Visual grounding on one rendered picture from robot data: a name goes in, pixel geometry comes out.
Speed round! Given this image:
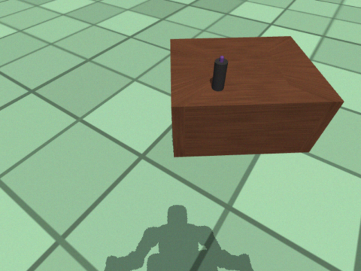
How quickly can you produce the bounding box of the bottle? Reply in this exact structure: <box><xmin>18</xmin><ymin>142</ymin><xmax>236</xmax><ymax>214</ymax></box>
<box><xmin>212</xmin><ymin>56</ymin><xmax>228</xmax><ymax>91</ymax></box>

